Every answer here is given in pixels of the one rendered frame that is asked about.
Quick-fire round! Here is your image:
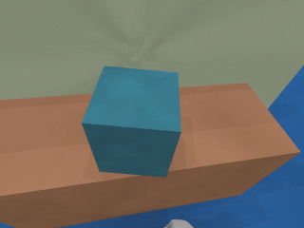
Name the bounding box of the carton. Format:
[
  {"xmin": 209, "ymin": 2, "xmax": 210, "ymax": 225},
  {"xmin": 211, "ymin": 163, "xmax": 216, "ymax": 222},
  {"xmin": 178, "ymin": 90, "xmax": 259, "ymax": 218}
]
[{"xmin": 82, "ymin": 66, "xmax": 181, "ymax": 178}]

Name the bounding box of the pedestal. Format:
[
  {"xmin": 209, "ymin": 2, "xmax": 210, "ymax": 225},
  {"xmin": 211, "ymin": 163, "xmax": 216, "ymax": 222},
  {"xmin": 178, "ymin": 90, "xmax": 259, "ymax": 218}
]
[{"xmin": 0, "ymin": 83, "xmax": 300, "ymax": 228}]

